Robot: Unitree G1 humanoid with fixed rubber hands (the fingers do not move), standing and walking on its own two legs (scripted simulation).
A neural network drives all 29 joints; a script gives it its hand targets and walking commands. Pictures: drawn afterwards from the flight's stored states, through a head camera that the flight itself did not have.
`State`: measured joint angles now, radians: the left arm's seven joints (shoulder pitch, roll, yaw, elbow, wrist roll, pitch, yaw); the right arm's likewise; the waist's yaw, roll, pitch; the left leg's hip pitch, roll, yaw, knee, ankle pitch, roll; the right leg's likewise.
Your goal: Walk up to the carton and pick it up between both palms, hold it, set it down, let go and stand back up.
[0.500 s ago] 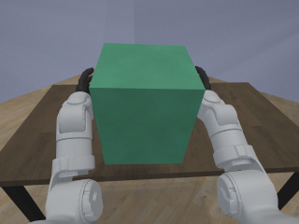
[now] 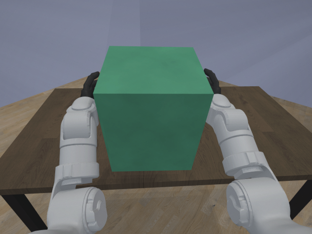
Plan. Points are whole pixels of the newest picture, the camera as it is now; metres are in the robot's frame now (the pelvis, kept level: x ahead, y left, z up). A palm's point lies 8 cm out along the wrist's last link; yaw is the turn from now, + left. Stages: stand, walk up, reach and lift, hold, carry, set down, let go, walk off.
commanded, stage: set down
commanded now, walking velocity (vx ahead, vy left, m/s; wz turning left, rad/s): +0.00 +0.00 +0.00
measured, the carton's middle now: (151, 110) +0.38 +0.00 +0.21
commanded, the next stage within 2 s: none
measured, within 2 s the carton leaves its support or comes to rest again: neither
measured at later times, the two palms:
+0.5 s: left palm (93, 108) +0.40 +0.16 +0.20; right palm (204, 105) +0.41 -0.15 +0.20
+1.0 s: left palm (94, 118) +0.40 +0.16 +0.17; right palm (200, 113) +0.41 -0.14 +0.17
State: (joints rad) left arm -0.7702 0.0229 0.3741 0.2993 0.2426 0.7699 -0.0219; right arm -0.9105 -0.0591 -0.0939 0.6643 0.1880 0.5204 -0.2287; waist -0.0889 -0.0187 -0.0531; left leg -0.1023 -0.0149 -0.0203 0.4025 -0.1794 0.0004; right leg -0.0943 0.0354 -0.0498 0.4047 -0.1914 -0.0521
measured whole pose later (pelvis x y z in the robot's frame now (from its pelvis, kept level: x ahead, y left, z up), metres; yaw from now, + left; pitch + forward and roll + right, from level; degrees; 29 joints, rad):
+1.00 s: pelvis +0.02 +0.00 +0.00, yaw +0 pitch -8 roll +0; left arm -0.76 -0.07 0.37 0.42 0.36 0.54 0.00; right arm -0.81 -0.04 -0.25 0.84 -0.02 0.06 -0.07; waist -0.01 -0.05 0.10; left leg -0.04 -0.02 -0.02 0.39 -0.20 0.00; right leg -0.03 0.04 -0.05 0.39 -0.21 -0.05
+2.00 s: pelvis +0.03 +0.00 +0.00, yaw +0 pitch +1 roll +0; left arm -0.74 -0.10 0.37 0.64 0.32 0.31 0.09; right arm -0.81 -0.04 -0.41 0.95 -0.17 -0.06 0.02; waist 0.06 -0.02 0.02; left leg -0.20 -0.01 -0.02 0.39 -0.20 0.00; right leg -0.19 0.04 -0.05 0.39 -0.21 -0.05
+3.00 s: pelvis +0.04 +0.00 +0.00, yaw +0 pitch +6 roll +0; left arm -0.74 -0.11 0.38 0.75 0.36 0.17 0.12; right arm -0.81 -0.04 -0.52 1.01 -0.31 -0.15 0.06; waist 0.08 -0.01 -0.03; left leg -0.29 -0.01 -0.02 0.39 -0.20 -0.01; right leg -0.28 0.04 -0.05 0.39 -0.21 -0.05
